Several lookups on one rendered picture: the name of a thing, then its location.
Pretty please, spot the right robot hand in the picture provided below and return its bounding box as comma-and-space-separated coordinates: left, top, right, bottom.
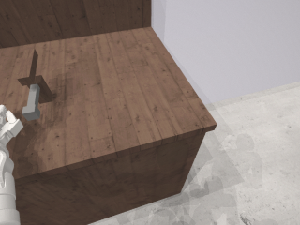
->
240, 213, 260, 225

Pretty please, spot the counter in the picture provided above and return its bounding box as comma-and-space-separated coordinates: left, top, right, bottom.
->
0, 0, 217, 225

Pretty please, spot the tap lever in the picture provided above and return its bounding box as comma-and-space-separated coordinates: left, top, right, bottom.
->
22, 83, 40, 121

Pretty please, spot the left robot forearm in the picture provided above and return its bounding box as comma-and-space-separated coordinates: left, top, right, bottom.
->
0, 143, 21, 225

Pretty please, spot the left robot hand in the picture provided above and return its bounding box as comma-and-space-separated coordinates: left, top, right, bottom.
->
0, 105, 23, 147

